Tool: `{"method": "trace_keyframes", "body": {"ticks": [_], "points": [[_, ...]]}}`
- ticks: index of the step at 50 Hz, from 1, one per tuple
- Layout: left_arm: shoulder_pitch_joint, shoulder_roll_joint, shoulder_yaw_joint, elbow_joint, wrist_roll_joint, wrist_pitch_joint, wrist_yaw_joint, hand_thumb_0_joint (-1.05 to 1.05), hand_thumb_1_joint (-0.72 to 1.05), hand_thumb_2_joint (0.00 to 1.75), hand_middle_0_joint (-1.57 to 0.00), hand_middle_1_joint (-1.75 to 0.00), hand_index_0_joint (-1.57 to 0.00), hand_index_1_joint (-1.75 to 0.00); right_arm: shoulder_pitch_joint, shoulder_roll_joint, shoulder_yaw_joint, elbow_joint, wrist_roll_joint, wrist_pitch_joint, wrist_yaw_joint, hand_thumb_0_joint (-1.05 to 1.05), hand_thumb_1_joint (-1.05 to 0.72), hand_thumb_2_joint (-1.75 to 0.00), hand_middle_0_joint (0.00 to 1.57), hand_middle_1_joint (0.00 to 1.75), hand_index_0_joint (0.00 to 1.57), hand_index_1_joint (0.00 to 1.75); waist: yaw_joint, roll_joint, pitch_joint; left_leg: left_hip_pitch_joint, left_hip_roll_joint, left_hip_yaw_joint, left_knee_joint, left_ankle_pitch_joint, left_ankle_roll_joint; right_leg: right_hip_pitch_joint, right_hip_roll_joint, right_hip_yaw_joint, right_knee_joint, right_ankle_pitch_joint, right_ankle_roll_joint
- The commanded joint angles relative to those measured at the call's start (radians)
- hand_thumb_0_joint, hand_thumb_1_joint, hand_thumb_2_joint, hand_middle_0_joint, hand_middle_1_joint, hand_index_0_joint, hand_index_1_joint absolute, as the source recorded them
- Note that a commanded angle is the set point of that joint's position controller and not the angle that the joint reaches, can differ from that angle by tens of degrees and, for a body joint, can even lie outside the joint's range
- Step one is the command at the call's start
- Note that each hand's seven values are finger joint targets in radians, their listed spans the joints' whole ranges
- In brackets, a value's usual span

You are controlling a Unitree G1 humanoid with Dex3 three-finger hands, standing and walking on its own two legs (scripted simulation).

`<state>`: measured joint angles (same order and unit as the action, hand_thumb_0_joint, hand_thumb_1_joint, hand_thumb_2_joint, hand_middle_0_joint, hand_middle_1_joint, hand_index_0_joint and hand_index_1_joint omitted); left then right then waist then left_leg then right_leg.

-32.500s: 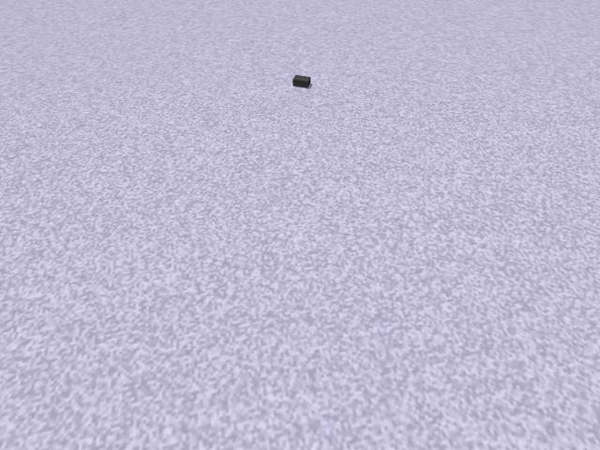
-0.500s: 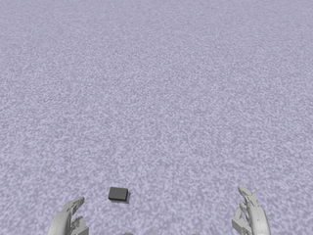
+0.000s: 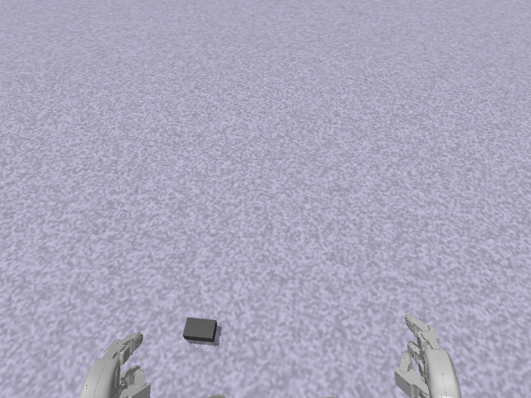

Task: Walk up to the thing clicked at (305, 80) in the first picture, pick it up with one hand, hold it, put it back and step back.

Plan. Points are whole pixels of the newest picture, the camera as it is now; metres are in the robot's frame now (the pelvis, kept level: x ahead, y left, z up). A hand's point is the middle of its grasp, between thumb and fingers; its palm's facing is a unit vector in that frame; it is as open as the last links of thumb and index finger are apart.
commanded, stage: home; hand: left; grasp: from above
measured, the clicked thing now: (200, 329) +0.46 +0.22 -0.69
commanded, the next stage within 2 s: stand in 0.16 s
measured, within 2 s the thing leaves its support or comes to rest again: neither
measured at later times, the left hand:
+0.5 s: hand out of the picture +0.12 +0.23 -0.10, palm faces +0.02 -0.94 -0.34, open 7.4 cm
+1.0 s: hand out of the picture +0.03 +0.25 -0.10, palm faces +0.05 -0.94 -0.32, open 7.4 cm
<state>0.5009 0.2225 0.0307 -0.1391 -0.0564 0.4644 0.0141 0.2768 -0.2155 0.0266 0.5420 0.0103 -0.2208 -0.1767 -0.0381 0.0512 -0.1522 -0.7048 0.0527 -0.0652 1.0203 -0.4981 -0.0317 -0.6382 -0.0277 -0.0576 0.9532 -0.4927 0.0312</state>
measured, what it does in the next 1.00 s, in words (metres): rises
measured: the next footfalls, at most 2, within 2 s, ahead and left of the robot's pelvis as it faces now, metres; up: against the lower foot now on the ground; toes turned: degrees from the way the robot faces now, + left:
none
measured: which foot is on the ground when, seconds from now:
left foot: down 0.00-1.00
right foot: down 0.00-1.00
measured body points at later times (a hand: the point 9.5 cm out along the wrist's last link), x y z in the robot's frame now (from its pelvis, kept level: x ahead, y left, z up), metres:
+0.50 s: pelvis -0.01 +0.00 +0.03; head +0.01 +0.01 +0.47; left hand +0.11 +0.28 -0.08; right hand +0.11 -0.27 -0.09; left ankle +0.01 +0.13 -0.68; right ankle -0.01 -0.14 -0.68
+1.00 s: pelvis -0.01 +0.01 +0.06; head -0.01 +0.01 +0.51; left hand +0.03 +0.30 -0.08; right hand +0.07 -0.26 -0.08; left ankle +0.01 +0.13 -0.68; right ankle -0.01 -0.14 -0.68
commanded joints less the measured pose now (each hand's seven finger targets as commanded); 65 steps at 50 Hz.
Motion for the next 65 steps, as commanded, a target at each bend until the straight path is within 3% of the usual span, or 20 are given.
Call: {"method": "trace_keyframes", "body": {"ticks": [1,5,7,12,13,14,15,17,18,22,28,31,33,35,39,45,52,56,60,65], "points": [[-0.004,0.114,0.074,-0.185,0.006,-0.053,0.011,0.00,0.90,0.90,-0.20,-0.30,-0.20,-0.30,-0.054,-0.130,-0.059,-0.160,-0.003,-0.059,-0.014,0.00,-0.90,-0.90,0.20,0.30,0.20,0.30,-0.006,-0.020,-0.118,0.121,-0.045,0.043,-0.137,0.280,0.039,0.053,0.037,-0.010,-0.149,0.274,-0.016],[-0.019,0.100,0.058,-0.201,0.009,-0.055,0.014,0.00,0.90,0.90,-0.20,-0.30,-0.20,-0.30,-0.063,-0.122,-0.057,-0.165,-0.004,-0.057,-0.013,0.00,-0.90,-0.90,0.20,0.30,0.20,0.30,0.000,-0.009,-0.124,0.125,-0.041,0.035,-0.143,0.300,0.035,0.053,0.040,-0.019,-0.139,0.283,-0.021],[-0.009,0.102,0.065,-0.164,0.011,-0.048,0.015,0.00,0.90,0.90,-0.20,-0.30,-0.20,-0.30,-0.063,-0.127,-0.057,-0.162,-0.004,-0.058,-0.013,0.00,-0.90,-0.90,0.20,0.30,0.20,0.30,-0.003,-0.020,-0.073,0.104,-0.043,0.038,-0.149,0.246,0.038,0.035,0.040,-0.020,-0.152,0.235,-0.019],[-0.017,0.106,0.061,-0.203,0.007,-0.048,0.010,0.00,0.90,0.90,-0.20,-0.30,-0.20,-0.30,-0.058,-0.127,-0.057,-0.162,-0.003,-0.056,-0.012,0.00,-0.90,-0.90,0.20,0.30,0.20,0.30,-0.002,-0.001,-0.096,0.112,-0.039,0.024,-0.167,0.220,0.036,0.033,0.042,-0.024,-0.147,0.204,-0.023],[-0.308,0.197,0.061,0.148,0.122,-0.263,0.054,0.00,0.90,0.90,-0.20,-0.30,-0.20,-0.30,-0.119,-0.233,-0.087,0.087,-0.126,0.051,0.047,0.00,-0.90,-0.90,0.20,0.30,0.20,0.30,0.078,-0.081,0.155,0.087,-0.017,0.014,-0.233,0.371,0.083,0.219,-0.038,0.043,-0.196,0.208,-0.064],[-0.214,0.211,0.082,0.340,0.133,-0.332,0.050,0.00,0.90,0.90,-0.20,-0.30,-0.20,-0.30,-0.119,-0.247,-0.103,0.089,-0.123,0.088,0.074,0.00,-0.90,-0.90,0.20,0.30,0.20,0.30,0.069,-0.133,0.046,0.175,-0.027,0.041,-0.223,0.419,0.090,0.254,-0.051,0.105,-0.217,0.230,-0.101],[-0.201,0.227,0.078,0.370,0.122,-0.364,0.042,0.00,0.90,0.90,-0.20,-0.30,-0.20,-0.30,-0.118,-0.255,-0.112,0.062,-0.126,0.107,0.088,0.00,-0.90,-0.90,0.20,0.30,0.20,0.30,0.052,-0.119,0.049,0.214,-0.024,0.019,-0.228,0.384,0.095,0.196,-0.049,0.133,-0.243,0.245,-0.116],[-0.236,0.235,0.060,0.460,0.132,-0.406,0.035,0.00,0.90,0.90,-0.20,-0.30,-0.20,-0.30,-0.116,-0.231,-0.109,0.115,-0.091,0.121,0.126,0.00,-0.90,-0.90,0.20,0.30,0.20,0.30,0.059,-0.068,0.014,0.266,-0.032,0.012,-0.257,0.376,0.092,0.285,-0.071,0.142,-0.228,0.310,-0.105],[-0.261,0.221,0.062,0.508,0.122,-0.407,0.031,0.00,0.90,0.90,-0.20,-0.30,-0.20,-0.30,-0.115,-0.215,-0.105,0.134,-0.069,0.127,0.142,0.00,-0.90,-0.90,0.20,0.30,0.20,0.30,0.063,-0.096,0.017,0.291,-0.040,0.025,-0.274,0.342,0.088,0.282,-0.074,0.135,-0.246,0.275,-0.095],[-0.314,0.226,0.065,0.668,0.111,-0.431,0.030,0.00,0.90,0.90,-0.20,-0.30,-0.20,-0.30,-0.129,-0.212,-0.119,0.203,-0.061,0.149,0.166,0.00,-0.90,-0.90,0.20,0.30,0.20,0.30,0.061,-0.110,0.069,0.338,-0.041,0.013,-0.332,0.228,0.090,0.253,-0.089,0.144,-0.365,0.112,-0.077],[-0.305,0.203,0.064,0.866,0.100,-0.462,0.027,0.00,0.90,0.90,-0.20,-0.30,-0.20,-0.30,-0.142,-0.240,-0.123,0.280,-0.065,0.163,0.159,0.00,-0.90,-0.90,0.20,0.30,0.20,0.30,0.074,0.024,0.116,0.369,0.030,-0.091,-0.519,0.232,0.101,0.352,-0.042,0.056,-0.364,0.229,-0.042],[-0.310,0.214,0.063,0.942,0.098,-0.472,0.027,0.00,0.90,0.90,-0.20,-0.30,-0.20,-0.30,-0.127,-0.241,-0.120,0.322,-0.058,0.175,0.150,0.00,-0.90,-0.90,0.20,0.30,0.20,0.30,0.063,-0.014,0.126,0.405,0.020,-0.063,-0.530,0.299,0.087,0.406,-0.064,0.076,-0.429,0.287,-0.049],[-0.300,0.218,0.060,0.988,0.094,-0.473,0.029,0.00,0.90,0.90,-0.20,-0.30,-0.20,-0.30,-0.120,-0.247,-0.120,0.352,-0.053,0.177,0.145,0.00,-0.90,-0.90,0.20,0.30,0.20,0.30,0.061,-0.005,0.103,0.475,0.027,-0.056,-0.536,0.410,0.082,0.427,-0.069,0.073,-0.451,0.353,-0.046],[-0.303,0.223,0.057,1.032,0.091,-0.474,0.029,0.00,0.90,0.90,-0.20,-0.30,-0.20,-0.30,-0.122,-0.251,-0.117,0.378,-0.050,0.183,0.142,0.00,-0.90,-0.90,0.20,0.30,0.20,0.30,0.059,-0.012,0.138,0.480,0.032,-0.062,-0.579,0.368,0.078,0.442,-0.070,0.072,-0.492,0.335,-0.045],[-0.308,0.232,0.052,1.099,0.088,-0.472,0.033,0.00,0.90,0.90,-0.20,-0.30,-0.20,-0.30,-0.124,-0.253,-0.114,0.423,-0.042,0.189,0.137,0.00,-0.90,-0.90,0.20,0.30,0.20,0.30,0.059,-0.032,0.131,0.533,0.039,-0.048,-0.599,0.479,0.070,0.501,-0.085,0.070,-0.528,0.411,-0.040],[-0.320,0.239,0.043,1.163,0.087,-0.474,0.034,0.00,0.90,0.90,-0.20,-0.30,-0.20,-0.30,-0.133,-0.252,-0.106,0.467,-0.036,0.195,0.136,0.00,-0.90,-0.90,0.20,0.30,0.20,0.30,0.058,-0.052,0.145,0.578,0.037,-0.031,-0.636,0.513,0.060,0.533,-0.094,0.071,-0.584,0.435,-0.032],[-0.348,0.249,0.039,1.204,0.089,-0.471,0.028,0.00,0.90,0.90,-0.20,-0.30,-0.20,-0.30,-0.154,-0.253,-0.101,0.495,-0.037,0.207,0.144,0.00,-0.90,-0.90,0.20,0.30,0.20,0.30,0.055,-0.041,0.231,0.505,0.033,-0.046,-0.720,0.292,0.051,0.528,-0.085,0.064,-0.647,0.269,-0.026],[-0.355,0.254,0.040,1.215,0.089,-0.472,0.022,0.00,0.90,0.90,-0.20,-0.30,-0.20,-0.30,-0.161,-0.266,-0.102,0.500,-0.037,0.207,0.149,0.00,-0.90,-0.90,0.20,0.30,0.20,0.30,0.055,-0.018,0.239,0.485,0.039,-0.053,-0.741,0.226,0.051,0.526,-0.085,0.069,-0.654,0.238,-0.028],[-0.362,0.268,0.043,1.221,0.088,-0.477,0.018,0.00,0.90,0.90,-0.20,-0.30,-0.20,-0.30,-0.171,-0.268,-0.099,0.501,-0.035,0.202,0.151,0.00,-0.90,-0.90,0.20,0.30,0.20,0.30,0.055,-0.023,0.210,0.510,0.043,-0.056,-0.742,0.248,0.052,0.526,-0.090,0.073,-0.656,0.261,-0.032],[-0.379,0.275,0.040,1.223,0.084,-0.488,0.019,0.00,0.90,0.90,-0.20,-0.30,-0.20,-0.30,-0.155,-0.274,-0.094,0.512,-0.033,0.201,0.154,0.00,-0.90,-0.90,0.20,0.30,0.20,0.30,0.046,-0.061,0.173,0.553,0.043,-0.037,-0.706,0.368,0.053,0.542,-0.105,0.090,-0.682,0.307,-0.032]]}}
